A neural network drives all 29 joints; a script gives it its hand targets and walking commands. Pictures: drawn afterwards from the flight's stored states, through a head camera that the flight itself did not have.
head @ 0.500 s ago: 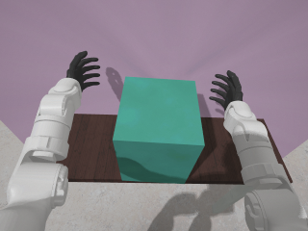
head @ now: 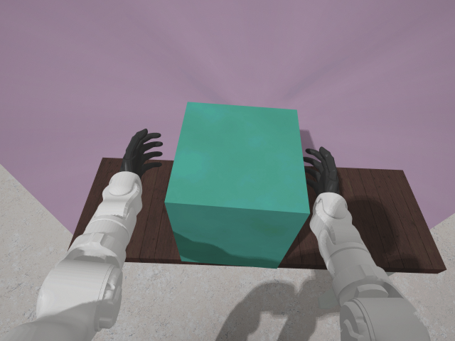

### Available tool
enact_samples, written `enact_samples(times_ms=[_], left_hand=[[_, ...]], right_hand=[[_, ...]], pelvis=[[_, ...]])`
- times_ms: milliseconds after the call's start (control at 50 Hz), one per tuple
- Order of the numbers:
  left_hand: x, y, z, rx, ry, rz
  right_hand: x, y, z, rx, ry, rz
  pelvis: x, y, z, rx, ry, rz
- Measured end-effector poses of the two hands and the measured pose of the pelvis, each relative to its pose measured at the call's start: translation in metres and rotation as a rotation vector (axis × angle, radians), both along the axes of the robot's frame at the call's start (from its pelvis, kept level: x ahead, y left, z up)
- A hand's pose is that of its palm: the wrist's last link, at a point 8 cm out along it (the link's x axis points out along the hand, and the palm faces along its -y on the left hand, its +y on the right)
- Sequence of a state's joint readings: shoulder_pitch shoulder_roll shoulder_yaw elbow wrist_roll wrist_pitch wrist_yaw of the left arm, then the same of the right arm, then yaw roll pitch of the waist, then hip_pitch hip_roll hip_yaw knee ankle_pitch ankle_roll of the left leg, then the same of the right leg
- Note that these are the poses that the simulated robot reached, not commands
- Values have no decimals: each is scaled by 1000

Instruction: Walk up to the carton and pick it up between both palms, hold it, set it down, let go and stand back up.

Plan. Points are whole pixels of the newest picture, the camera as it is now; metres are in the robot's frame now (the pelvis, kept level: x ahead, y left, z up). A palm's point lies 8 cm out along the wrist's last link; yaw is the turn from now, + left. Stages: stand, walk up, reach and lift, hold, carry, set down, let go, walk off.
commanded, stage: reach and lift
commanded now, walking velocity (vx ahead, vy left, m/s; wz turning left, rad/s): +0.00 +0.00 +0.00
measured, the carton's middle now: (235, 190) +0.39 -0.01 +0.01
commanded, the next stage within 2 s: none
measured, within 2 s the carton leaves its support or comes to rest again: neither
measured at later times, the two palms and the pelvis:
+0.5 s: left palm (147, 177) +0.42 +0.16 +0.01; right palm (311, 192) +0.38 -0.16 +0.02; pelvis -0.02 +0.00 -0.02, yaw +0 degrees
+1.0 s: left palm (150, 185) +0.39 +0.15 +0.02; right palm (303, 205) +0.35 -0.14 +0.01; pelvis +0.00 +0.01 +0.00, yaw +1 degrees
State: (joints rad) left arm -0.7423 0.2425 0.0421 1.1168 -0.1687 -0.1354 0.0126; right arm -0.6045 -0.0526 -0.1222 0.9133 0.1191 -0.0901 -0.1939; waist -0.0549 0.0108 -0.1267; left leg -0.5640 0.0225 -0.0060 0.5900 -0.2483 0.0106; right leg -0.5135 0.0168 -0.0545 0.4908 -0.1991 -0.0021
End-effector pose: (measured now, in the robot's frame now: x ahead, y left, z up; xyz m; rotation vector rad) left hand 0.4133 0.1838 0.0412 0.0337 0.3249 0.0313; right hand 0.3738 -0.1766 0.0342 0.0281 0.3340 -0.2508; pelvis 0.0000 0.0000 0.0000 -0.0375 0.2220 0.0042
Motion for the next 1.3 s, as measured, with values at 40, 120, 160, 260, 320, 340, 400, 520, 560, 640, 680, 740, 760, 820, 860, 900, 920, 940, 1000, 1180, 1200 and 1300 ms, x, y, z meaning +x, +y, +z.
enact_samples(times_ms=[40, 120, 160, 260, 320, 340, 400, 520, 560, 640, 680, 740, 760, 820, 860, 900, 920, 940, 1000, 1180, 1200, 1300], left_hand=[[1, -1, -3, 2, -11, 1], [2, -3, -10, 4, -24, -3], [2, -5, -13, 0, -30, -5], [3, -10, -22, -13, -28, -12], [4, -10, -26, -20, -28, -11], [4, -10, -27, -21, -29, -11], [4, -12, -28, -21, -36, -14], [3, -22, -26, -31, -56, -37], [3, -26, -25, -34, -62, -42], [3, -40, -22, -36, -70, -70], [2, -43, -21, -37, -69, -46], [0, -46, -19, -24, -83, -51], [-2, -46, -18, -18, -89, -56], [-9, -43, -17, -12, -87, -59], [-13, -39, -18, -10, -78, -56], [-16, -36, -19, -5, -70, -51], [-18, -34, -19, -2, -65, -48], [-19, -32, -20, 1, -62, -46], [-20, -31, -20, -6, -61, -40], [-20, -32, -20, -8, -71, -36], [-21, -32, -20, -9, -72, -35], [-20, -32, -20, -7, -68, -33]], right_hand=[[0, 1, -6, 0, -3, 6], [-2, 4, -17, 1, 2, 16], [-3, 4, -22, 4, -1, 13], [-3, 5, -26, 1, -13, 8], [0, 6, -22, -1, -39, 4], [1, 7, -21, -3, -45, 6], [5, 10, -18, -6, -51, 13], [8, 23, -18, 9, -45, 28], [8, 25, -18, 11, -47, 22], [6, 27, -17, 4, -58, 15], [2, 27, -17, 3, -65, -2], [-5, 26, -16, -2, -88, -17], [-7, 26, -15, -2, -95, -20], [-15, 30, -16, 0, -99, -16], [-18, 33, -18, 5, -95, -13], [-20, 36, -19, 7, -88, -9], [-21, 38, -19, 7, -85, -5], [-21, 39, -19, 8, -84, -3], [-21, 40, -19, 2, -82, 1], [-22, 41, -18, -26, -86, 8], [-22, 41, -18, -27, -86, 9], [-21, 40, -18, -28, -79, 10]], pelvis=[[-2, 0, -3, 1, 15, 2], [-5, 0, -8, 0, 38, 7], [-7, 0, -10, -2, 50, 8], [-12, 1, -16, -3, 83, 4], [-15, 1, -20, -2, 104, 1], [-16, 2, -21, -2, 107, -1], [-18, 3, -22, -5, 110, -4], [-21, 5, -24, -10, 117, -4], [-21, 5, -24, -10, 116, -3], [-22, 6, -23, -10, 105, -4], [-22, 6, -20, -9, 91, -3], [-20, 6, -15, -8, 67, 0], [-18, 6, -14, -8, 60, 1], [-12, 7, -10, -6, 39, 6], [-8, 8, -8, -2, 23, 9], [-4, 9, -6, 0, 5, 12], [-3, 10, -5, 1, -4, 14], [-1, 10, -4, 1, -12, 16], [3, 12, -2, -1, -23, 18], [9, 14, 0, -8, -17, 20], [9, 15, 0, -10, -17, 21], [10, 15, 0, -11, -11, 26]])
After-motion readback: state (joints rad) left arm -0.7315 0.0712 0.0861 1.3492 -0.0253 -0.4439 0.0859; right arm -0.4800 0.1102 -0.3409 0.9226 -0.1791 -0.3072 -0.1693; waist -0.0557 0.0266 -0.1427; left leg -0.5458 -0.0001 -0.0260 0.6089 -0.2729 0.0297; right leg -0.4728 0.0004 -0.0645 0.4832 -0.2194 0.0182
